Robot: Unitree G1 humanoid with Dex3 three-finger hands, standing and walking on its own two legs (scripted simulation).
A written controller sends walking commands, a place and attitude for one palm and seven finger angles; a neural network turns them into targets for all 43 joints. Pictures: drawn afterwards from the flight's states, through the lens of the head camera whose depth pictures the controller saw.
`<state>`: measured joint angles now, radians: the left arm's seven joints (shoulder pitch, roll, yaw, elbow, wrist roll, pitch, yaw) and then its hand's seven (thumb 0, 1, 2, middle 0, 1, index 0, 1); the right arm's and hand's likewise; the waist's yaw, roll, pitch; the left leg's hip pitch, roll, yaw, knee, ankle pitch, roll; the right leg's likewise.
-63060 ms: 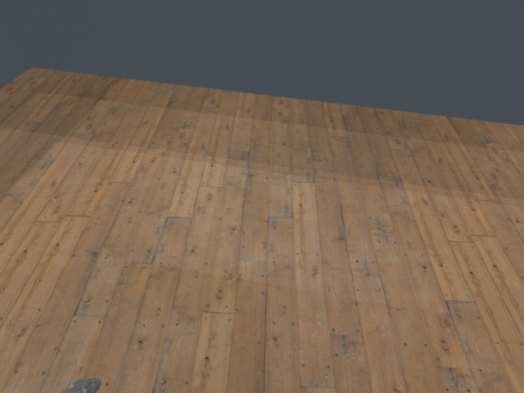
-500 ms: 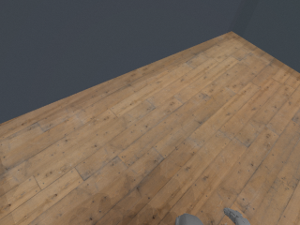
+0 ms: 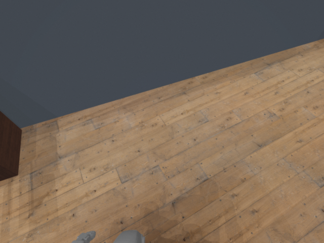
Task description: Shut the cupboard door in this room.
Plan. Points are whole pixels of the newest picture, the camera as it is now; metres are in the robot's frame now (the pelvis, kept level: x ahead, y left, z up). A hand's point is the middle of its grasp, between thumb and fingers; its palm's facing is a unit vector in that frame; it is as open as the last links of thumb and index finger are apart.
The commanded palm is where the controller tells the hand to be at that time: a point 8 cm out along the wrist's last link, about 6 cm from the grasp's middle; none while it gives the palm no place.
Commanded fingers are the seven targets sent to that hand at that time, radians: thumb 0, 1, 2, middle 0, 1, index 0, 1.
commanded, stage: turn to face it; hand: left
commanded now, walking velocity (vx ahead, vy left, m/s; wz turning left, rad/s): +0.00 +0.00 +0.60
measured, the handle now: out of the picture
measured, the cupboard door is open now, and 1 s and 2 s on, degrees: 93 93 93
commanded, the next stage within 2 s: take the last steps up to it in 1.48 s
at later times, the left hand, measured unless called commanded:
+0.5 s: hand out of the picture +0.02 +0.28 -0.17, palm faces +0.32 -0.92 -0.24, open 7.4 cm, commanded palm none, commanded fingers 0.00 0.90 0.90 -0.20 -0.30 -0.20 -0.30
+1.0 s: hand out of the picture -0.02 +0.20 -0.15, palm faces +0.57 -0.78 -0.27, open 7.4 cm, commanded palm none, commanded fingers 0.00 0.90 0.90 -0.20 -0.30 -0.20 -0.30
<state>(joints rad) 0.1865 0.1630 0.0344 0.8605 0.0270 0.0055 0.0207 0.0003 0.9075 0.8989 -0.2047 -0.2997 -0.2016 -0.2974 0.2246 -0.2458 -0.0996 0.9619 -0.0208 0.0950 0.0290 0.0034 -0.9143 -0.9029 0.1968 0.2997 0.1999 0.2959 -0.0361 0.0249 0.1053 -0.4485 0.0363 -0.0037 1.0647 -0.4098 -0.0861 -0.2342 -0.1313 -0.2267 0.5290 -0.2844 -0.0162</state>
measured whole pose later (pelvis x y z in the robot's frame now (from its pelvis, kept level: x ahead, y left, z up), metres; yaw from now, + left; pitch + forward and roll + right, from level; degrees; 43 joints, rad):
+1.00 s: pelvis +0.02 +0.00 +0.00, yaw +37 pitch +0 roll +2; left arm 0.20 0.18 0.04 0.87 0.03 0.01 0.02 0.00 0.91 0.90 -0.20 -0.30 -0.20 -0.30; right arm 0.19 -0.25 -0.10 0.95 -0.02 0.09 0.03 0.00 -0.91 -0.90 0.20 0.30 0.20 0.30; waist -0.02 0.01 0.11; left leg -0.42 0.04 0.01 0.96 -0.43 -0.08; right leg -0.23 -0.14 -0.23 0.53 -0.30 -0.01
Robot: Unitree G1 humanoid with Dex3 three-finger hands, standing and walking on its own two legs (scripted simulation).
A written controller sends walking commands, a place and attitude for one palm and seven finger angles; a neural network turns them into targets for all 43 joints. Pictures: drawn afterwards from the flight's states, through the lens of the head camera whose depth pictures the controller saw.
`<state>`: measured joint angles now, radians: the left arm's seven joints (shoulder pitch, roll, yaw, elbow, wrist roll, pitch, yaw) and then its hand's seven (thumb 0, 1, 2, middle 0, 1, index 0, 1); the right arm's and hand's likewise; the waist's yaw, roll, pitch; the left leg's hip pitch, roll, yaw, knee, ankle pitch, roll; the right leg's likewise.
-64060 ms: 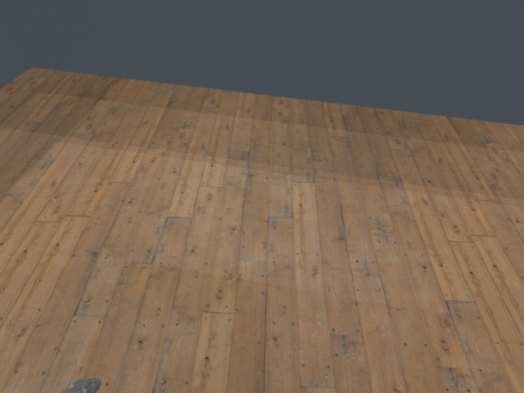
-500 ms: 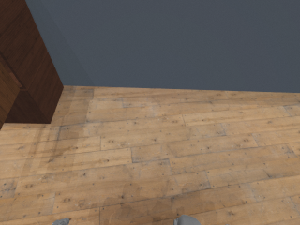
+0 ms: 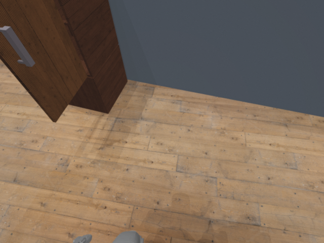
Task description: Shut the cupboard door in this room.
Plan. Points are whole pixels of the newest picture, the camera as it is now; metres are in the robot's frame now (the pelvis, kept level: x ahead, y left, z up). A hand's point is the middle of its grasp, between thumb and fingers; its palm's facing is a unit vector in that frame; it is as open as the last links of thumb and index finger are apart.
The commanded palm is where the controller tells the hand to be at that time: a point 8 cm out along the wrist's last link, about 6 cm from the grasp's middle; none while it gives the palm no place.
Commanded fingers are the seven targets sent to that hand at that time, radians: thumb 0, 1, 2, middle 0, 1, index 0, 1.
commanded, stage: turn to face it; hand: left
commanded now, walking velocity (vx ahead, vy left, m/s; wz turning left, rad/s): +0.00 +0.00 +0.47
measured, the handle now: (14, 47) +0.72 +0.57 +0.06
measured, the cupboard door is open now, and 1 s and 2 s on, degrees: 93 93 93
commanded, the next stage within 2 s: take the last steps up to it in 0.48 s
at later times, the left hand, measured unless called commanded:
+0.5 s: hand out of the picture +0.05 +0.25 -0.16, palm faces +0.22 -0.94 -0.25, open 7.4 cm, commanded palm none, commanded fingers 0.00 0.90 0.90 -0.20 -0.30 -0.20 -0.30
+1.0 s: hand out of the picture -0.05 +0.19 -0.15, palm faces +0.45 -0.86 -0.25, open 7.3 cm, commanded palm none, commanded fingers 0.00 0.90 0.90 -0.20 -0.30 -0.20 -0.30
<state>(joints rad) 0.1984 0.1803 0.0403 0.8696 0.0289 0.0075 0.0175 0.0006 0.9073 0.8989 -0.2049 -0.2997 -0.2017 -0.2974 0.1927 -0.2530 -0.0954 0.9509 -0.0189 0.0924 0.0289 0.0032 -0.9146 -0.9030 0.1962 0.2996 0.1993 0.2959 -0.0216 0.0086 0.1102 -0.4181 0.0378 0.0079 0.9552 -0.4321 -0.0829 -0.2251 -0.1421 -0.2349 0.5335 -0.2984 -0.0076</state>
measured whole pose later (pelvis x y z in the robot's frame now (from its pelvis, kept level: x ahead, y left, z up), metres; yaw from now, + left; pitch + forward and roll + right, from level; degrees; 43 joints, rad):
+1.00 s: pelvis +0.06 +0.04 +0.01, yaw +21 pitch +0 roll +2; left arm 0.40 0.15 0.06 1.06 0.04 -0.05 0.01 0.00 0.92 0.90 -0.20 -0.30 -0.20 -0.30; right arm 0.23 -0.21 -0.07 1.03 -0.03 0.05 0.04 0.00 -0.92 -0.90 0.19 0.30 0.20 0.30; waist 0.05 0.02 0.04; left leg -0.45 0.10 0.05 0.84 -0.26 -0.06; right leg -0.11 -0.13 -0.24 0.38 -0.27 0.02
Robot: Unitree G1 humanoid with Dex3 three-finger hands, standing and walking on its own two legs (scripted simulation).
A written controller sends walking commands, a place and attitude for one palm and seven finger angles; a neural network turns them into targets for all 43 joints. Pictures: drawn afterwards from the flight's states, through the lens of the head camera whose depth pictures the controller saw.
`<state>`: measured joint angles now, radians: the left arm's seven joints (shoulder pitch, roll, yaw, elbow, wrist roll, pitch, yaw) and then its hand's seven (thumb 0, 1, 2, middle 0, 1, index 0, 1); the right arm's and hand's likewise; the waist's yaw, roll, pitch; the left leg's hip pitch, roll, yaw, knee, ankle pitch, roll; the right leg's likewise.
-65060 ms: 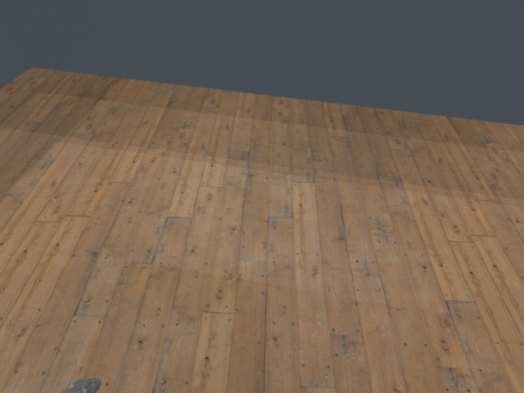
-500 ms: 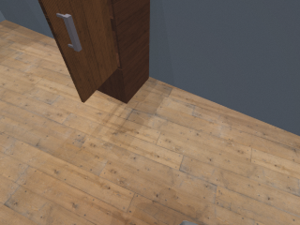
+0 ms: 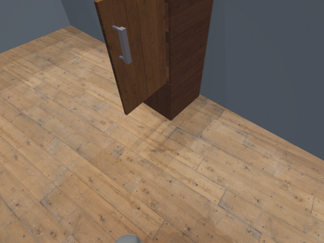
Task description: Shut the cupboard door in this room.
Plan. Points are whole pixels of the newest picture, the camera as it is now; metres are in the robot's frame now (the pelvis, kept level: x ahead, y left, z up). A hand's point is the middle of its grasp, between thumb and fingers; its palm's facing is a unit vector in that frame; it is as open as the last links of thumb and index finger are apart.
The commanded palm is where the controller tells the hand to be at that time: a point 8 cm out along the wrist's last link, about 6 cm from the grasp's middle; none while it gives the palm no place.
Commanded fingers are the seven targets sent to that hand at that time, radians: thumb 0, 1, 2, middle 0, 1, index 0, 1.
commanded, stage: take the last steps up to it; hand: left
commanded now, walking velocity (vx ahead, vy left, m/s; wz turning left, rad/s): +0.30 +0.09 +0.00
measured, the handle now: (121, 45) +0.82 +0.26 +0.06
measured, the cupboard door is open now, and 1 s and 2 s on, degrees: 93 93 93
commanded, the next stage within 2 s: come to a stop and stand still in 0.68 s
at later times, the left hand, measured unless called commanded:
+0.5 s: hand (101, 193) +0.28 +0.24 -0.17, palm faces -0.01 -0.98 -0.19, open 7.4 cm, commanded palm none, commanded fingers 0.00 0.90 0.90 -0.20 -0.30 -0.20 -0.30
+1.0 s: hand (113, 180) +0.33 +0.22 -0.18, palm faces +0.06 -0.98 -0.21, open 7.3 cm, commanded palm none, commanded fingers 0.00 0.90 0.90 -0.20 -0.30 -0.20 -0.30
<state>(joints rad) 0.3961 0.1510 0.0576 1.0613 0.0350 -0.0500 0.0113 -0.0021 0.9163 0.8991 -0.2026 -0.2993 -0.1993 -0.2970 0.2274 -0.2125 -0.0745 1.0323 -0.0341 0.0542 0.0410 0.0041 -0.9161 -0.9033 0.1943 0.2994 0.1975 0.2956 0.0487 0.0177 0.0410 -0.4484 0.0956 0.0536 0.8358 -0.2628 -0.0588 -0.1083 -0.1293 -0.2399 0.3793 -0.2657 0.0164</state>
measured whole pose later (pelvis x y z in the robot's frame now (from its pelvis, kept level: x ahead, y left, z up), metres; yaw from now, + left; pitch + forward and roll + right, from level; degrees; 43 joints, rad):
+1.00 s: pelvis +0.32 +0.04 -0.01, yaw -1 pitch -1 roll +0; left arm 0.29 0.13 0.04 1.07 0.02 -0.02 0.02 0.00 0.93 0.90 -0.20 -0.30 -0.20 -0.30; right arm 0.22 -0.18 -0.05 1.05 -0.02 0.01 -0.02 0.01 -0.94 -0.90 0.20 0.30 0.20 0.30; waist 0.03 0.03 0.06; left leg -0.39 0.06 0.04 0.67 -0.28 -0.05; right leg -0.22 -0.01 -0.16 0.48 -0.24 -0.06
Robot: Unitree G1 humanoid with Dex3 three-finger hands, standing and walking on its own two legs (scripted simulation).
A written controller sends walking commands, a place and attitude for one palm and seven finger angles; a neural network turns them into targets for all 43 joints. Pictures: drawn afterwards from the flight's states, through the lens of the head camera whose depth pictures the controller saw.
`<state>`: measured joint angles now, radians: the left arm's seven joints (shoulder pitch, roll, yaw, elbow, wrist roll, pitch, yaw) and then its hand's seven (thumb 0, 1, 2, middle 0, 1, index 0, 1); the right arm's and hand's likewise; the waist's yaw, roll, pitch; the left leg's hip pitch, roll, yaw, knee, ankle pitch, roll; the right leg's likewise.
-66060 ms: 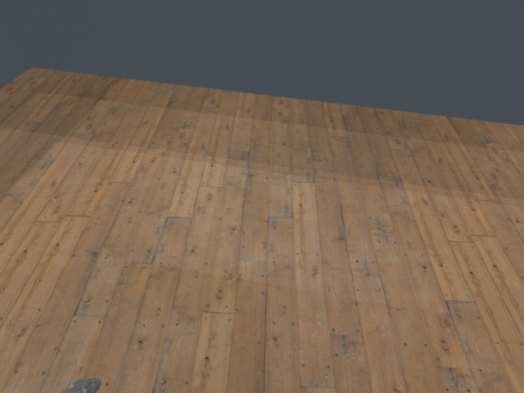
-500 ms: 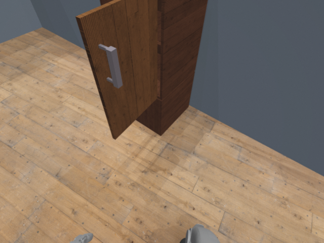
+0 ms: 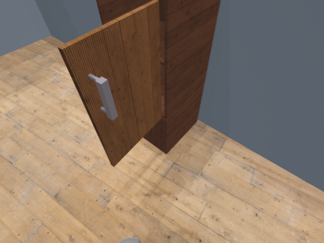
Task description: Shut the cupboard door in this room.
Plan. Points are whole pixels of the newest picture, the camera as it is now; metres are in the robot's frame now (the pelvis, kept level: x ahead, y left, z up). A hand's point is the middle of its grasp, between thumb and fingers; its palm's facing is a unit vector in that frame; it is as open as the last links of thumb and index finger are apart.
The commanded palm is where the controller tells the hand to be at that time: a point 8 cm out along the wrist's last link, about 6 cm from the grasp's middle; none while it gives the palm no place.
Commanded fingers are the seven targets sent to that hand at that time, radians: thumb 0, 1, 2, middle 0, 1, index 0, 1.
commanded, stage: come to a stop and stand still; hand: left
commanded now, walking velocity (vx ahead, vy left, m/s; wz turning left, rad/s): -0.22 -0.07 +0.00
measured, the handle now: (102, 97) +0.49 +0.23 +0.07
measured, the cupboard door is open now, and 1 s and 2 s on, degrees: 93 93 93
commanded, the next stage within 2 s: look again from close up in 0.72 s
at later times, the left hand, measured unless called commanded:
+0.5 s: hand out of the picture +0.03 +0.17 -0.16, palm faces +0.01 -0.96 -0.27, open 7.4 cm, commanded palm none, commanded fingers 0.00 0.90 0.90 -0.20 -0.30 -0.20 -0.30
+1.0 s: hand out of the picture -0.04 +0.15 -0.18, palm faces +0.01 -0.98 -0.18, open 7.3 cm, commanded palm none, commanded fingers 0.00 0.90 0.90 -0.20 -0.30 -0.20 -0.30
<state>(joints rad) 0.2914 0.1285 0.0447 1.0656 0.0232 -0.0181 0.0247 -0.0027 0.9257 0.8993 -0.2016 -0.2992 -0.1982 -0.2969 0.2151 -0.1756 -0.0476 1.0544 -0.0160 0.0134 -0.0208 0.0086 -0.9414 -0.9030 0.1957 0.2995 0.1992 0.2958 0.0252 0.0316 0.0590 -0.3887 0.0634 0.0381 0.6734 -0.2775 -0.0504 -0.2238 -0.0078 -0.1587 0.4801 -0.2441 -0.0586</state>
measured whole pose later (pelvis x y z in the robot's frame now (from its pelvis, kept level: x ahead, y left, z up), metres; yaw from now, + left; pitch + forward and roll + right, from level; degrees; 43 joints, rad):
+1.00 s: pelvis -0.04 -0.01 +0.00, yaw +0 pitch -2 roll -1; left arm 0.32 0.14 0.00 1.09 0.02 -0.01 0.04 0.00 0.92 0.90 -0.20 -0.30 -0.20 -0.30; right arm 0.31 -0.14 0.00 1.06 -0.02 0.00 -0.03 0.01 -0.93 -0.90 0.20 0.30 0.20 0.30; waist -0.02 0.00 0.03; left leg -0.26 0.04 0.03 0.56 -0.27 -0.01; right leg -0.21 -0.04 -0.08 0.54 -0.29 0.01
